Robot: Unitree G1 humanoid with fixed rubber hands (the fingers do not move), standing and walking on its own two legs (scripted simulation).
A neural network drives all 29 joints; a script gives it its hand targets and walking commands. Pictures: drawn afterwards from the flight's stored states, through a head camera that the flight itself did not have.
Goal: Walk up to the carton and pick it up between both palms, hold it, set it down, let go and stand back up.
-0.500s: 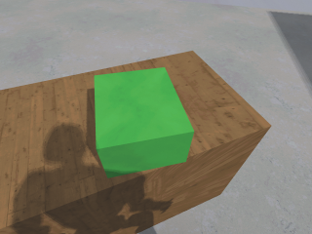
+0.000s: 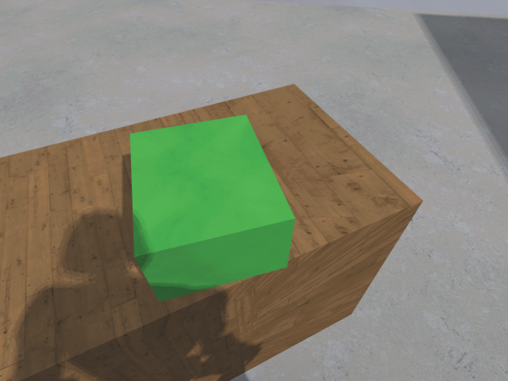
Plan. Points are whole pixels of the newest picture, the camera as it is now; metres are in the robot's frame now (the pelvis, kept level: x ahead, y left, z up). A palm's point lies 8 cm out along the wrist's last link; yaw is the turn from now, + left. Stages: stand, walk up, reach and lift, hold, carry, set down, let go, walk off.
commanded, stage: walk up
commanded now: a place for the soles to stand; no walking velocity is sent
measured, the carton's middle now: (206, 199) +0.46 +0.09 +0.01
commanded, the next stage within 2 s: reach and lift in 0.56 s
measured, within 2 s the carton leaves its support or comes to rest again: neither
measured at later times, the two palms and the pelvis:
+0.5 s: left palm out of the picture +0.04 +0.25 -0.13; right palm out of the picture +0.04 -0.26 -0.14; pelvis +0.01 +0.00 +0.00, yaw +0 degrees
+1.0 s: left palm out of the picture +0.09 +0.27 -0.10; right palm out of the picture +0.15 -0.23 -0.10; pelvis -0.03 +0.00 -0.02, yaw +10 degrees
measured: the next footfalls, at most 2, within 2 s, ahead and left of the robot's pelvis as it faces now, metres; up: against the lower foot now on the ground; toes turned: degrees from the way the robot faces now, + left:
none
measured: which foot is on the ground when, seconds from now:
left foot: down 0.00-1.00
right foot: down 0.00-1.00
